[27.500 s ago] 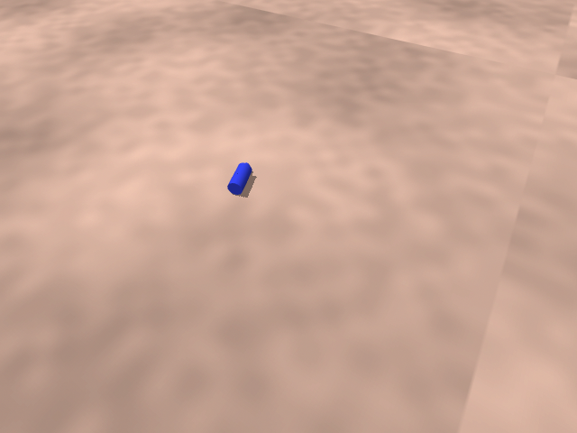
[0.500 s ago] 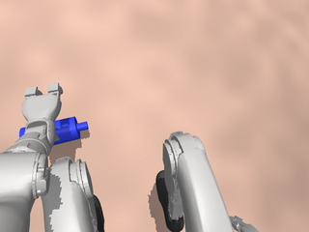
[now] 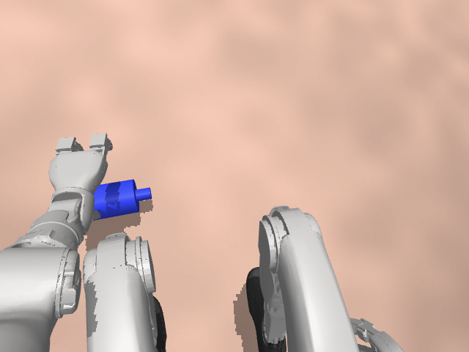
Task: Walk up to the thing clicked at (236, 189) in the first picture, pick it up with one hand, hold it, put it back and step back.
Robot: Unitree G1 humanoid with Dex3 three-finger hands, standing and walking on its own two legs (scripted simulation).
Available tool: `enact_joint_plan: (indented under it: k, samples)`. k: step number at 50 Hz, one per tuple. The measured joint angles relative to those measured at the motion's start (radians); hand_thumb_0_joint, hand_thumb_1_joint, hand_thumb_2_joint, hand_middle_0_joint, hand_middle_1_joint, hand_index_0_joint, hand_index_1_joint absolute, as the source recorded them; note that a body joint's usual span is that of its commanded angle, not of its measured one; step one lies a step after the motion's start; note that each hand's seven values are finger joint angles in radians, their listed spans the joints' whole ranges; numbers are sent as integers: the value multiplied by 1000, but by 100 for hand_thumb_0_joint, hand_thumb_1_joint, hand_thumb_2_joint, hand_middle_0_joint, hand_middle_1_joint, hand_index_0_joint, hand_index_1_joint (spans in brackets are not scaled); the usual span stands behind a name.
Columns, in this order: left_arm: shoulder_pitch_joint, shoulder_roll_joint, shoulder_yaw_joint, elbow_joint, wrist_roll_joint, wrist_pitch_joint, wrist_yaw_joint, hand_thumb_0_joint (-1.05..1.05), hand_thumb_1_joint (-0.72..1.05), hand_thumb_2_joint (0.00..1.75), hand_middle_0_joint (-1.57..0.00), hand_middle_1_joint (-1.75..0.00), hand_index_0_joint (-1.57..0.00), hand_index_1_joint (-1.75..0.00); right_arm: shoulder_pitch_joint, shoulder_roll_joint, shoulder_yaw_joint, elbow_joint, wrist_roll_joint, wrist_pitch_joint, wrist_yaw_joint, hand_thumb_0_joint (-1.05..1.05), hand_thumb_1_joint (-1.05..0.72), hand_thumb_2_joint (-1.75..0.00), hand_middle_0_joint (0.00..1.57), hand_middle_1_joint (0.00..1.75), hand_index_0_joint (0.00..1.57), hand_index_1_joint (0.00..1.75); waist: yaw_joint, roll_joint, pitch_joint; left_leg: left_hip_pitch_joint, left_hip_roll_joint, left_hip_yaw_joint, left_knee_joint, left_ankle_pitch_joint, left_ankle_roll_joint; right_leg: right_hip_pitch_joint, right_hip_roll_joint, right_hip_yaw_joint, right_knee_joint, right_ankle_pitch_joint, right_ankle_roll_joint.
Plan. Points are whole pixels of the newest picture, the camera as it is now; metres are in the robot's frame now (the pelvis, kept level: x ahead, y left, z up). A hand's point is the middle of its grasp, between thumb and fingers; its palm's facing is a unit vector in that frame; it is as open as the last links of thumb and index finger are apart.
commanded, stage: close in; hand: left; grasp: from above
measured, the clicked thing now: (107, 200) +0.44 +0.21 -0.29
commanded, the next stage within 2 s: rest palm in 0.24 s
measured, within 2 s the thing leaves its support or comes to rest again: neither
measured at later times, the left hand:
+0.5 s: hand (90, 196) +0.43 +0.23 -0.22, palm faces -0.45 -0.07 -0.89, open 14.4 cm
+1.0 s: hand (92, 199) +0.43 +0.23 -0.25, palm faces -0.44 -0.08 -0.89, open 14.1 cm
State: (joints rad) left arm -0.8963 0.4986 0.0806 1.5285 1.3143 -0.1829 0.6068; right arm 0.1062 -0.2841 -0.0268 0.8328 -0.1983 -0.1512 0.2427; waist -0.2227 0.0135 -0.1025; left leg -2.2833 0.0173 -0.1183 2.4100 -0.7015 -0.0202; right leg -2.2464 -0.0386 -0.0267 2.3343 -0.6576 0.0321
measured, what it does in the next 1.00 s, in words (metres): stands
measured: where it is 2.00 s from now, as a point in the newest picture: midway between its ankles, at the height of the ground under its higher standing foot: (212, 346)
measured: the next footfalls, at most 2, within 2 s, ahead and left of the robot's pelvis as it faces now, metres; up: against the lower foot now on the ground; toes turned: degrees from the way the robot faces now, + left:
none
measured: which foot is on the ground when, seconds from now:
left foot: down 0.00-1.00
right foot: down 0.00-1.00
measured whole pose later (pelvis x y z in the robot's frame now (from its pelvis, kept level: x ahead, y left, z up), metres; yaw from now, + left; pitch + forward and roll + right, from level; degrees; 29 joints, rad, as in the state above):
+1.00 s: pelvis +0.01 +0.01 -0.03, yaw -4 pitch +30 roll -10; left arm -0.94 0.68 0.10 1.76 1.31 -0.21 0.76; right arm 0.08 -0.30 0.10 0.88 -0.35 -0.28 0.39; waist -0.30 -0.04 0.04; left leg -2.35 0.01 -0.20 2.56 -0.75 -0.02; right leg -2.28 -0.02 -0.08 2.42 -0.67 0.06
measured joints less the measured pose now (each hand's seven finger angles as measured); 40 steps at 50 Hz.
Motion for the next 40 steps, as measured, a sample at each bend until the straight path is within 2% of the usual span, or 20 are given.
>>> enact_joint_plan:
  k: [3,6,10,12,16,21,24,29,34,40]
  samples:
    - [-29,12,2,66,-1,37,14,0,-59,115,-10,-100,-6,-103,-15,-6,8,-7,-6,1,4,0,-90,-90,20,30,20,30,-16,4,-4,0,2,3,-4,2,3,-2,2,2,-4,4,1]
    - [-33,35,42,101,-21,55,-2,0,-59,114,-10,-98,-5,-102,-17,-11,11,-15,-10,-7,6,0,-90,-90,20,30,20,30,-29,6,8,-5,3,2,-5,6,6,-7,4,2,-6,10,5]
    - [-18,54,17,91,-67,50,-42,0,-59,112,-9,-98,-5,-101,7,-18,13,-9,-13,-14,7,0,-90,-90,20,30,20,30,-25,-4,35,-12,3,2,1,8,4,-15,5,3,1,12,6]
    - [-11,56,3,73,-76,29,-56,0,-59,111,-9,-98,-5,-101,21,-20,17,3,-16,-16,8,0,-90,-90,20,30,20,30,-19,-10,46,-18,0,0,8,8,2,-19,4,2,7,10,6]
    - [1,64,-16,48,-55,-19,-46,0,-59,109,-9,-98,-6,-101,40,-13,30,27,-33,-21,17,0,-90,-90,20,30,20,30,-21,-22,65,-28,-4,-7,31,2,-1,-25,2,-2,27,3,7]
    - [8,81,-1,47,-14,-38,26,0,-58,109,-9,-98,-6,-101,46,4,34,42,-55,-23,37,0,-90,-90,20,30,20,30,-33,-21,66,-39,-6,-18,59,-14,-5,-33,4,-8,49,-9,6]
    - [-17,92,8,111,-7,-25,54,0,-59,109,-9,-97,-5,-100,35,7,47,40,-68,-30,49,0,-90,-90,20,30,20,30,-44,-16,71,-44,-4,-23,70,-20,-3,-37,7,-11,55,-11,8]
    - [-42,120,42,175,-15,-17,63,0,-59,110,-9,-95,-5,-99,14,7,71,30,-87,-53,66,0,-90,-90,20,30,20,30,-61,-14,97,-50,-3,-31,83,-21,-3,-41,11,-17,62,-8,12]
    - [-52,143,44,207,-20,-40,64,0,-58,109,-9,-96,-5,-99,5,2,94,32,-102,-72,81,0,-90,-90,20,30,20,30,-67,-25,119,-56,-5,-44,101,-25,-7,-45,13,-26,74,-8,12]
    - [-46,170,39,207,0,-69,97,0,-56,107,-9,-97,-6,-99,-8,-5,114,42,-128,-95,103,0,-90,-90,20,30,20,30,-72,-43,144,-58,-9,-64,130,-35,-11,-40,16,-41,90,-13,14]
